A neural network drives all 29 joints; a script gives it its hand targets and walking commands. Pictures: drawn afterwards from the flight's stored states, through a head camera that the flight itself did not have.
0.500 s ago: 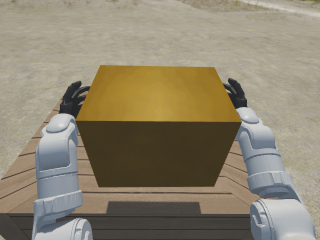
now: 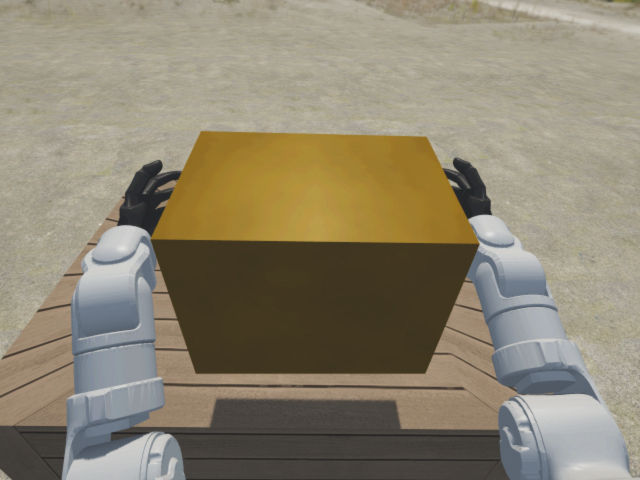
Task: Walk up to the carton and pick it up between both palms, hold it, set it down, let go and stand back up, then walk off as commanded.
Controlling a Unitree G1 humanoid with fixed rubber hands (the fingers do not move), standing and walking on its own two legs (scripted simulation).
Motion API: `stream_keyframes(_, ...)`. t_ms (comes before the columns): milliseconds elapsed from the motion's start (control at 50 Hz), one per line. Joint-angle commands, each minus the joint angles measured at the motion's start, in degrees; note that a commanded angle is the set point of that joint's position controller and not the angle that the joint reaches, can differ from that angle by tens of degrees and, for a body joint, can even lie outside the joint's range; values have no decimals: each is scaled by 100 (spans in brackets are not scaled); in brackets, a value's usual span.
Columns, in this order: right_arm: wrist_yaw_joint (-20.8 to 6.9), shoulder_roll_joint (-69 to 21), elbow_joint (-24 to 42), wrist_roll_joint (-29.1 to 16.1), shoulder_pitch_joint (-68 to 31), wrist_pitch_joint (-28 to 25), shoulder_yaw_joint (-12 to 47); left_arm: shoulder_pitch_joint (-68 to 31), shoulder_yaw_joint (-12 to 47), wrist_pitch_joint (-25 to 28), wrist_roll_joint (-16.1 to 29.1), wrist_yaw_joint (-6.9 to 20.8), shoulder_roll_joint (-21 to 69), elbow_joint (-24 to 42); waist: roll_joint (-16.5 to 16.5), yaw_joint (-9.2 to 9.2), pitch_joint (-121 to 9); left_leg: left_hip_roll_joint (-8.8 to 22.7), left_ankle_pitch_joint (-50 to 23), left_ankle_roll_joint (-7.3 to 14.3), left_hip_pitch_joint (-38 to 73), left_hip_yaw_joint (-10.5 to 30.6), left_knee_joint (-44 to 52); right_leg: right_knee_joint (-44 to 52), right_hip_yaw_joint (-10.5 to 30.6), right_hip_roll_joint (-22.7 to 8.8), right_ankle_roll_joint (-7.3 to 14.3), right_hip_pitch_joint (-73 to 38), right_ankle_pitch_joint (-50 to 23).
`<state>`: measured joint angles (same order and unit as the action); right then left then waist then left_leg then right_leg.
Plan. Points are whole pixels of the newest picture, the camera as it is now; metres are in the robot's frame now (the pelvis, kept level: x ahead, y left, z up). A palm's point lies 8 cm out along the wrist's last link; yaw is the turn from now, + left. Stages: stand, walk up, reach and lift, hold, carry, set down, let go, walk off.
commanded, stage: hold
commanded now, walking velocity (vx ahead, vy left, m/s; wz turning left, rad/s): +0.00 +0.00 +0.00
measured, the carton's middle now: (313, 252) +0.38 +0.00 +0.15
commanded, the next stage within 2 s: none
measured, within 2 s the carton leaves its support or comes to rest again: neither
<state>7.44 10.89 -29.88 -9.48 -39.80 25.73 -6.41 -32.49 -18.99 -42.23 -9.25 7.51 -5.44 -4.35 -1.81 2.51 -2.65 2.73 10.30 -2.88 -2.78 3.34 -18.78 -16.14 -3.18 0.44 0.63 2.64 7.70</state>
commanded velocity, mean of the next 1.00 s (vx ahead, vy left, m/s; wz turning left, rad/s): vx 0.00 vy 0.00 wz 0.00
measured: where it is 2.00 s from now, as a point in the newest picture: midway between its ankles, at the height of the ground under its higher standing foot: outside the picture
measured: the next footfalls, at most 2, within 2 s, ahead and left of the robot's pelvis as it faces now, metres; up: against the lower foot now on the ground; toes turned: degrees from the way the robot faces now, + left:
none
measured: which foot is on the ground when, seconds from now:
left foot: down 0.00-1.00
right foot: down 0.00-1.00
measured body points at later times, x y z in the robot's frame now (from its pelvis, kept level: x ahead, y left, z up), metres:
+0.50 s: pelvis +0.01 +0.00 +0.00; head -0.05 +0.02 +0.45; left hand +0.36 +0.20 +0.21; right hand +0.38 -0.19 +0.21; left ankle +0.01 +0.15 -0.75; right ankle +0.02 -0.11 -0.75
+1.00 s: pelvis +0.00 +0.00 +0.00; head -0.06 +0.02 +0.45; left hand +0.36 +0.20 +0.22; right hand +0.38 -0.19 +0.22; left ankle +0.01 +0.15 -0.75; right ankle +0.02 -0.11 -0.75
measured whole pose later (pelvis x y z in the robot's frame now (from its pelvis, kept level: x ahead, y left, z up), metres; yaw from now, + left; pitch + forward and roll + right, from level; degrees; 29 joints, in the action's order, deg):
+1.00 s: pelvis +0.00 +0.00 +0.00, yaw +0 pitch -5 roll -1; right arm 7.7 11.0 -30.5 -9.3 -41.0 26.4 -6.3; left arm -33.9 -19.1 -41.5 -8.7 7.2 -6.1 -5.6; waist -1.8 2.4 -4.1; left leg 2.7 10.1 -2.9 -4.2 3.3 -18.9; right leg -16.2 -2.7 0.6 0.7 3.9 7.6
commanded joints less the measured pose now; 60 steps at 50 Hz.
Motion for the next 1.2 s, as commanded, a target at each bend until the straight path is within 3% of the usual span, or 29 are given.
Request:
stream_keyframes(0,-1101,-2804,1307,-478,-4229,-304,1615,-4023,2017,271,425,596,1983,58,48,4,-1295,-602,-240,228,-692,-581,516,231,34,112,-117,-947,126)
stream_keyframes(40,-1166,-2942,1716,-629,-4711,-517,1826,-4321,2391,484,705,525,2220,310,219,-53,-2003,-576,-819,143,-432,-532,358,141,-4,163,-146,-920,-174)
stream_keyframes(60,-1088,-3063,2469,-856,-4473,-607,2093,-3926,2730,516,978,410,2533,1186,286,-27,-2959,-557,-2162,-1,246,-455,49,-10,-11,272,-206,-1150,-1219)
stream_keyframes(100,-937,-2927,3131,-1016,-4177,-581,2310,-3732,3042,495,1222,296,2571,1646,456,185,-3171,-582,-3178,-174,763,-341,-247,-87,5,342,-218,-1096,-2077)
stream_keyframes(140,-887,-2567,2820,-984,-3749,-358,2131,-3167,2718,320,859,356,2255,1272,519,163,-2437,-551,-2932,-174,632,-346,-163,29,49,366,-211,-965,-1765)
stream_keyframes(200,-986,-2329,1660,-688,-3648,-174,1761,-3342,2309,166,465,468,2000,575,399,98,-1399,-496,-1487,-71,-35,-400,213,133,-21,256,-109,-709,-381)
stream_keyframes(220,-981,-2398,1821,-690,-3658,-164,1869,-3070,2230,90,448,538,2009,498,103,78,-1369,-555,-1325,46,-172,-484,256,214,-3,247,-110,-945,-522)
stream_keyframes(260,-954,-2515,1811,-735,-3654,-138,1797,-3154,2124,116,376,621,1973,604,143,101,-1251,-602,-1166,73,-333,-530,310,200,55,186,-201,-1108,-630)
stream_keyframes(280,-979,-2540,1853,-718,-3948,-162,1743,-3292,2219,148,498,615,2183,424,60,150,-1256,-551,-1227,58,-314,-444,386,200,21,241,-165,-921,-447)
stream_keyframes(300,-1018,-2718,1943,-727,-4027,-245,1888,-3497,2246,271,538,577,2177,509,83,-14,-1560,-573,-1472,50,-227,-499,274,170,0,213,-162,-968,-572)
stream_keyframes(320,-992,-2716,2711,-858,-4254,-382,2053,-3657,2662,343,847,513,2326,1237,190,35,-2439,-508,-2277,-66,230,-439,34,43,-21,309,-201,-1093,-1132)
stream_keyframes(340,-1012,-2694,2463,-873,-4142,-364,2055,-3848,2738,324,858,422,2343,1418,443,103,-2536,-496,-2491,-178,440,-406,-2,-11,-62,336,-170,-948,-1087)
stream_keyframes(380,-976,-2652,3245,-1102,-3940,-428,2416,-3416,2931,323,1001,304,2411,1887,513,12,-2776,-521,-3315,-248,817,-348,-247,-32,-73,421,-165,-857,-1721)
stream_keyframes(420,-969,-2385,2982,-1094,-3740,-321,2258,-3012,2858,160,847,275,2321,1601,495,51,-2300,-477,-3149,-248,713,-307,-224,18,29,434,-155,-686,-1515)
stream_keyframes(460,-1024,-1966,2011,-829,-3432,-81,1808,-2867,2351,-46,477,383,1973,930,382,149,-1426,-412,-2042,-208,287,-310,111,109,52,355,-101,-658,-588)
stream_keyframes(540,-1099,-2501,1896,-712,-3928,-147,1716,-3413,2211,48,381,542,1992,482,61,0,-1135,-558,-855,89,-606,-543,399,191,73,193,-132,-949,-145)
stream_keyframes(600,-1114,-2796,2789,-903,-4383,-410,2108,-3877,2880,295,1017,361,2470,1467,208,53,-2731,-548,-2078,-79,211,-427,47,27,-29,320,-138,-1013,-1025)
stream_keyframes(640,-1045,-2752,2766,-987,-4005,-359,2247,-3821,2895,324,1004,291,2371,1568,428,60,-2792,-569,-2536,-159,515,-401,-153,-16,8,322,-203,-965,-1427)
stream_keyframes(720,-1056,-2444,1599,-661,-4089,-196,1738,-3406,2168,83,466,469,1959,51,114,-24,-1189,-539,-998,108,-403,-470,305,207,74,228,-131,-724,-287)
stream_keyframes(760,-1088,-2612,1550,-571,-4256,-229,1735,-3501,1999,139,411,551,1990,-59,-90,-141,-1264,-575,-439,239,-707,-552,500,218,83,167,-148,-900,67)
stream_keyframes(800,-1104,-2775,1365,-591,-4333,-235,1690,-3835,1938,239,418,591,2114,-165,-19,-103,-1407,-607,-535,229,-645,-584,467,204,97,143,-171,-935,-9)
stream_keyframes(840,-1072,-2815,2144,-792,-4537,-415,1918,-4068,2574,380,945,461,2467,750,205,100,-2652,-554,-1691,12,9,-436,149,21,0,272,-170,-1066,-927)
stream_keyframes(880,-1046,-2917,2501,-915,-4624,-522,2124,-4084,2773,457,1098,372,2603,975,430,37,-3009,-551,-2439,-81,438,-424,-82,-32,-11,315,-201,-917,-1328)
stream_keyframes(920,-1000,-2681,2188,-898,-4296,-412,2048,-3781,2612,346,829,337,2435,807,600,54,-2539,-501,-2579,-176,580,-363,-107,20,-11,367,-151,-734,-1240)
stream_keyframes(980,-1033,-2576,1140,-553,-4188,-231,1584,-3532,1830,208,299,561,1918,-440,103,-70,-1053,-563,-487,176,-584,-541,434,305,137,181,-119,-777,9)
stream_keyframes(1000,-1043,-2660,1114,-421,-4206,-252,1518,-3699,1920,226,366,596,1999,-424,-59,66,-1044,-572,-208,232,-753,-548,549,267,60,166,-129,-812,166)
stream_keyframes(1060,-1098,-2892,1366,-587,-4536,-445,1686,-4169,2249,484,643,550,2324,-72,251,25,-1895,-584,-1030,64,-262,-518,327,175,20,199,-162,-897,-294)
stream_keyframes(1120,-1041,-2844,2294,-925,-4507,-588,2150,-3829,2712,501,992,341,2606,901,517,4,-2714,-513,-2791,-171,675,-387,-129,34,-44,376,-168,-827,-1272)
stream_keyframes(1180,-965,-2503,1975,-895,-3874,-349,1953,-3498,2530,319,742,394,2335,813,566,169,-2193,-474,-2602,-217,572,-345,-92,98,-8,396,-101,-834,-1194)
